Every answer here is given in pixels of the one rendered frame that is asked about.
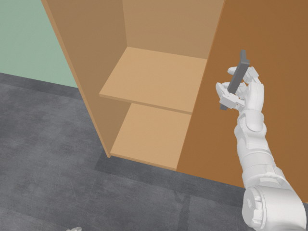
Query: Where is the right robot upper arm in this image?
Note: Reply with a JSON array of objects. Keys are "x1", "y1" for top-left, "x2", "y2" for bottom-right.
[{"x1": 242, "y1": 185, "x2": 307, "y2": 231}]

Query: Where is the right robot hand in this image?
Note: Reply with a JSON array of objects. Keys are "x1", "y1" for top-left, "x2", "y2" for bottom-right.
[{"x1": 216, "y1": 66, "x2": 264, "y2": 115}]

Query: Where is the robot right forearm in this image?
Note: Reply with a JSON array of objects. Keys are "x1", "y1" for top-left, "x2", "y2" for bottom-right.
[{"x1": 234, "y1": 109, "x2": 307, "y2": 228}]

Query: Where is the wardrobe door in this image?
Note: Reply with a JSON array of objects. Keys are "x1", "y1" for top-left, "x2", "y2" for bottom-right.
[{"x1": 176, "y1": 0, "x2": 308, "y2": 203}]

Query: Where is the handle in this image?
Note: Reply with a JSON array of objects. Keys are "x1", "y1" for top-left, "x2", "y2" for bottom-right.
[{"x1": 220, "y1": 50, "x2": 250, "y2": 110}]

